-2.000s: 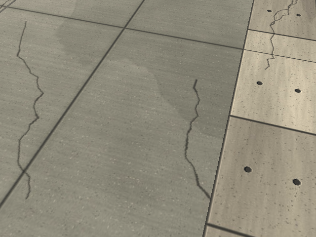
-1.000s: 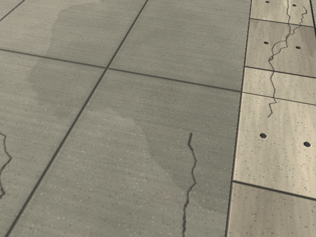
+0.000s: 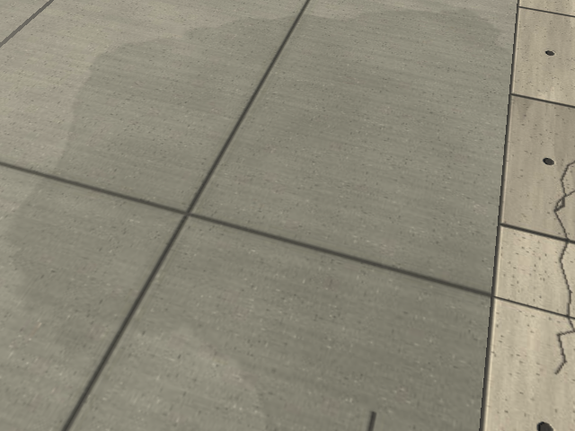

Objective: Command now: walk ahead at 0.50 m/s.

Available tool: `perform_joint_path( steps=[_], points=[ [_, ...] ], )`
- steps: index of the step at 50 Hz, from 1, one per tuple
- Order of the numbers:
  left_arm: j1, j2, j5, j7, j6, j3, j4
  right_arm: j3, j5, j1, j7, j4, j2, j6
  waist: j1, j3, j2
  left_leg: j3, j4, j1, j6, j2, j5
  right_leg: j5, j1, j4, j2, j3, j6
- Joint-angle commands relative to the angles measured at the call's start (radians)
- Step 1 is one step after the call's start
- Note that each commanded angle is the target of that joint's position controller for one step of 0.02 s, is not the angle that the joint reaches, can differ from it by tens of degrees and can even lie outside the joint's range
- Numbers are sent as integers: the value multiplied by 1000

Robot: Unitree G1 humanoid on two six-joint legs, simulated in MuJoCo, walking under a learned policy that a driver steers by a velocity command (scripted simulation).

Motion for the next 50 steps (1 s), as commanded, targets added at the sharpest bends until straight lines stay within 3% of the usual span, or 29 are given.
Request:
perform_joint_path(
  steps=[1, 3, 5, 11, 15, 18, 20, 21, 22, 23, 24, 25, 26, 27, 29, 31, 33, 35, 39, 45, 48, 49, 50],
  points=[
    [26, 70, 5, 8, 1, 28, -59, -11, -13, 37, 3, -23, -72, -14, 11, -78, 95, -319, -294, 209, 163, 265, 114, 107, -193, -11, -110, 48, -6],
    [13, 55, 8, 12, 18, 29, -65, -17, -8, 69, -5, -2, -98, -18, 20, -45, 89, -263, -331, 172, 176, 256, 160, 141, -213, -70, -119, 34, 9],
    [-66, 62, 16, 14, 23, 33, -93, -23, -8, 103, -19, 12, -125, -15, 7, -14, 70, -236, -352, 188, 179, 258, 195, 228, -290, -164, -126, 30, 30],
    [-267, 35, 15, -2, 13, 23, -150, -20, 4, 194, -40, 46, -135, 1, -51, 25, 77, -139, -366, 250, 130, 217, 196, 482, -303, -494, -84, -14, 41],
    [-379, 34, 6, -22, 6, 13, -189, -23, 10, 263, -41, 83, -143, 14, -88, 61, 78, -137, -331, 365, 131, 255, 190, 453, -324, -609, -58, -29, 32],
    [-408, 48, 2, -42, -5, 12, -215, -32, 14, 271, -48, 99, -155, 29, -76, 65, 93, -147, -268, 451, 118, 299, 267, 358, -312, -660, -44, -31, 1],
    [-327, 84, 2, -46, -10, 27, -200, -39, 15, 235, -50, 93, -172, 36, -20, 12, 118, -134, -178, 460, 97, 298, 483, 297, -160, -684, -2, -63, -30],
    [-207, 115, 6, -42, -11, 45, -164, -37, 16, 208, -50, 87, -170, 40, 48, -58, 119, -102, -45, 434, 77, 263, 636, 308, 12, -704, 34, -93, -53],
    [-23, 170, 11, -35, -10, 71, -109, -26, 9, 198, -50, 74, -143, 42, 121, -176, 92, -63, 174, 310, 45, 207, 605, 340, 290, -680, 3, -55, -93],
    [136, 270, 33, -26, -7, 95, -81, 2, -4, 284, -43, 52, -56, 29, 117, -348, -101, -14, 572, -59, -19, 83, 219, 291, 705, -682, -260, 323, -224],
    [158, 236, 21, -29, -2, 81, -68, 18, 8, 315, -34, 68, -15, 4, 105, -445, -247, -118, 801, -282, -40, -30, -405, 170, 833, -855, -379, 696, -312],
    [89, 169, 13, -30, -3, 59, -80, -9, 33, 233, -29, 52, -119, -16, 108, -322, -169, -190, 891, -384, -17, 39, -387, 100, 735, -880, -340, 608, -257],
    [0, 130, 15, -27, -3, 47, -102, -14, 47, 147, -29, 26, -141, -25, 86, -203, -111, -159, 875, -401, -2, 93, -301, 137, 582, -898, -303, 456, -217],
    [-73, 104, 22, -31, -5, 36, -111, -17, 38, 107, -36, 20, -130, -23, 52, -119, -34, -135, 807, -361, -3, 137, -217, 216, 421, -937, -261, 345, -196],
    [-121, 65, 35, -38, -12, 24, -109, -25, 20, 133, -44, 30, -99, 5, -9, -69, -51, -141, 706, -245, -7, 183, -138, 279, 253, -1001, -203, 229, -170],
    [-94, 81, 31, -36, -17, 28, -90, -24, 16, 151, -48, 35, -65, 26, -26, -48, -48, -129, 650, -226, -19, 190, -106, 323, 199, -1044, -188, 174, -185],
    [-62, 113, 32, -24, -18, 35, -74, -29, 9, 87, -52, 12, -73, 33, -21, -16, -32, -126, 559, -294, -38, 197, -22, 359, 203, -1071, -189, 141, -193],
    [-26, 121, 30, -12, -13, 36, -60, -32, 2, 12, -50, -12, -75, 32, -4, 1, -25, -124, 450, -351, -53, 196, 83, 383, 235, -1081, -183, 114, -183],
    [31, 128, 20, 0, -6, 35, -36, -23, 6, -118, -37, -46, -51, 23, 33, 25, -34, -90, 228, -324, -57, 161, 249, 380, 262, -1087, -150, 41, -148],
    [120, 142, 9, 6, 16, 44, 18, -9, 19, -266, -7, -104, -54, 11, 73, 70, -36, -77, 71, -346, -34, 129, 184, 401, 431, -1021, -213, 38, -140],
    [91, 163, 6, 11, 29, 53, 20, -21, 21, -206, 4, -101, -92, 0, 20, 29, -64, -49, 32, -213, 5, 91, 77, 600, 475, -925, -233, 36, -114],
    [65, 166, 4, 12, 34, 54, 15, -36, 18, -114, 3, -75, -118, -2, -36, -28, -71, -16, 14, -71, 25, 55, 72, 768, 461, -820, -208, 9, -96],
    [55, 140, 8, 12, 37, 44, 8, -62, 14, 60, -4, -18, -168, -1, -109, -133, -49, -13, 19, 173, 56, 44, 93, 822, 384, -621, -151, -32, -67]
  ],
)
